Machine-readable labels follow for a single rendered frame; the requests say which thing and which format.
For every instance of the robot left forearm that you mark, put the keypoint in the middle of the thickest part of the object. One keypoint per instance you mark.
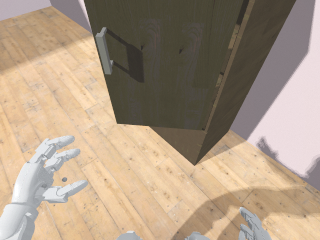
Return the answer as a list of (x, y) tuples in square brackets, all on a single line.
[(17, 221)]

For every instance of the handle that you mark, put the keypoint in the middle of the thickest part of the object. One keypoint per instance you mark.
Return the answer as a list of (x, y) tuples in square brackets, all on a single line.
[(103, 50)]

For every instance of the robot left hand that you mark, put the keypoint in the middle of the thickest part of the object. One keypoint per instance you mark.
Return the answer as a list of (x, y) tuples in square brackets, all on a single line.
[(28, 186)]

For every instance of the cupboard door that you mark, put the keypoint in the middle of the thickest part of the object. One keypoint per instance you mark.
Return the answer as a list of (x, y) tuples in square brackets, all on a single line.
[(167, 57)]

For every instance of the robot right shin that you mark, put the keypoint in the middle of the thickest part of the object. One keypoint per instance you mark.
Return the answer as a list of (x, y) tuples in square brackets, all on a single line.
[(195, 233)]

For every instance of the robot right hand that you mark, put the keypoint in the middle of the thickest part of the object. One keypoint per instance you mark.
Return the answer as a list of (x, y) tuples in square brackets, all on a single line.
[(256, 231)]

